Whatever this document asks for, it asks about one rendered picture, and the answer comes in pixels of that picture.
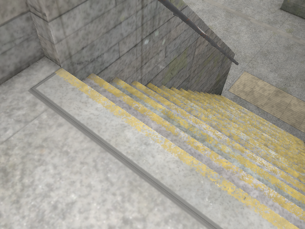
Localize stairs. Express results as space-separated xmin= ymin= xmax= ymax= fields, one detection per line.
xmin=82 ymin=73 xmax=305 ymax=229

